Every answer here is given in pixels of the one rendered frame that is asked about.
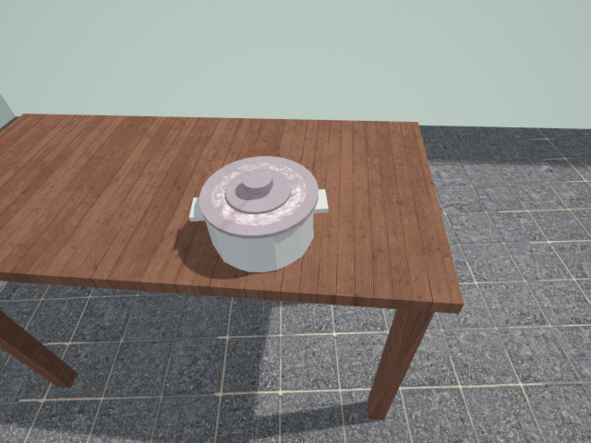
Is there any pot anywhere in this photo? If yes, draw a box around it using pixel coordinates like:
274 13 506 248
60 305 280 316
189 189 329 272

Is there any table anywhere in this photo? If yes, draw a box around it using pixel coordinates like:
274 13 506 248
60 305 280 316
0 114 464 420

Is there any lid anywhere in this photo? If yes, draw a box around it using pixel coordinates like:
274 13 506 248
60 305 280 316
199 156 319 239

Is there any knob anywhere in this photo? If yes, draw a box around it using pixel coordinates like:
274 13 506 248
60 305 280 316
242 169 273 196

